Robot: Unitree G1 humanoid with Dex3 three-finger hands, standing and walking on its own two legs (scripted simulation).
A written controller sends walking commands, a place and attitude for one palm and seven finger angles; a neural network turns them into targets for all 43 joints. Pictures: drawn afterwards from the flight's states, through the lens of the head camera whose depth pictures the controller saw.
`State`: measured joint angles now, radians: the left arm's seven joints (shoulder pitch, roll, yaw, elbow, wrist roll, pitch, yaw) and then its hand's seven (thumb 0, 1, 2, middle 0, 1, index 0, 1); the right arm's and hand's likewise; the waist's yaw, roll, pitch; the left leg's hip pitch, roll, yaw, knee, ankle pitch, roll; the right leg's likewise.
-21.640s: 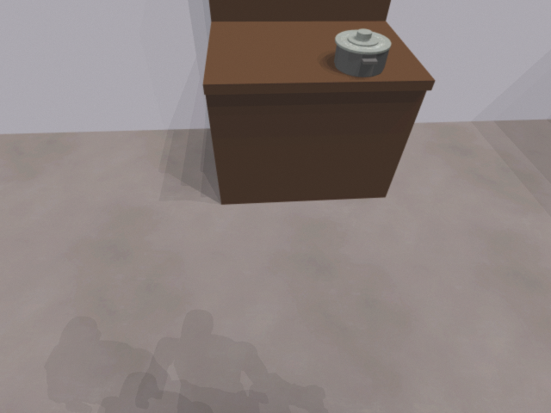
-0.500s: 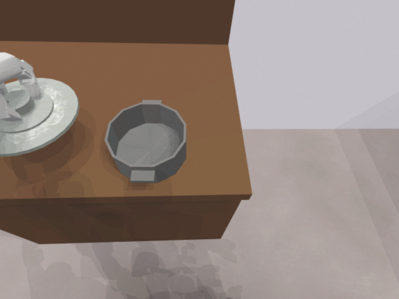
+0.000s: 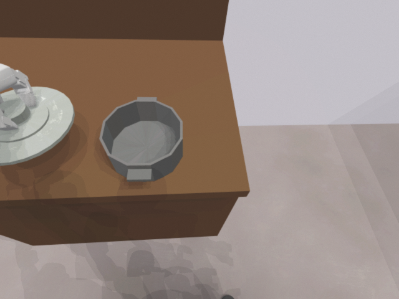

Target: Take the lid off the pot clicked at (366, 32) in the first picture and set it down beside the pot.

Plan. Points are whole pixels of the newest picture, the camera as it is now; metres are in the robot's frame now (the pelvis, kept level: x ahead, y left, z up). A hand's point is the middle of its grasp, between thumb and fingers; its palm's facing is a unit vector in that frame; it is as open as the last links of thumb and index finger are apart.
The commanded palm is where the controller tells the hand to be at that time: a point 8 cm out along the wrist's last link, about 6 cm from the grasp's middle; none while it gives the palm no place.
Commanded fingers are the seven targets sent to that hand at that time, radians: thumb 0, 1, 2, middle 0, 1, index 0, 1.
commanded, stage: lower the lid onto the table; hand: left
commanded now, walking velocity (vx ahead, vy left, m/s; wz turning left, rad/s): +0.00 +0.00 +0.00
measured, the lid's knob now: (12, 112) +0.47 +0.36 +0.07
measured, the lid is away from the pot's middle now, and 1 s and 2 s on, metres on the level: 0.24 0.24 0.23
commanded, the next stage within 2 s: open the fingers wide in 1.96 s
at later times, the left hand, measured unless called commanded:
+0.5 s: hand (12, 124) +0.44 +0.35 +0.07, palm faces -0.48 -0.10 -0.87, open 8.3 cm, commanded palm +0.49 +0.35 +0.13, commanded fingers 0.00 0.58 0.97 -0.79 -1.06 -0.78 -1.07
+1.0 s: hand (19, 130) +0.45 +0.36 +0.04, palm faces -0.50 -0.11 -0.86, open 8.3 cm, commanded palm +0.50 +0.36 +0.10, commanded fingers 0.00 0.58 0.97 -0.79 -1.06 -0.78 -1.07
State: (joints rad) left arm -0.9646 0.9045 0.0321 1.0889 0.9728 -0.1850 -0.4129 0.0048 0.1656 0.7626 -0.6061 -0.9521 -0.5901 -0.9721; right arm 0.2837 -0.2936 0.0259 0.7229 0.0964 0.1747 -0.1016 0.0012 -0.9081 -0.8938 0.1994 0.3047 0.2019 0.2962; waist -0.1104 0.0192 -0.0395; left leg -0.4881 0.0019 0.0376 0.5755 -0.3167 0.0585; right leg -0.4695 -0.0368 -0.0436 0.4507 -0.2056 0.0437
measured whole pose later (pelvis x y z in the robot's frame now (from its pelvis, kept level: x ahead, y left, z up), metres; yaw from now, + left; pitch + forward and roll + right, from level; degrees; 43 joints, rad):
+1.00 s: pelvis +0.00 +0.01 -0.01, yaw -1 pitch +18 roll -4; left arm -0.92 0.93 0.07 1.13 1.01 -0.26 -0.36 0.00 0.17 0.76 -0.60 -0.95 -0.59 -0.97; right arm 0.33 -0.29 0.03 0.73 0.08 0.16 -0.13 0.00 -0.91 -0.89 0.20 0.30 0.20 0.30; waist -0.14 0.01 -0.06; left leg -0.65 0.02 0.04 0.71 -0.37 0.06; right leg -0.63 -0.02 -0.03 0.57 -0.25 0.04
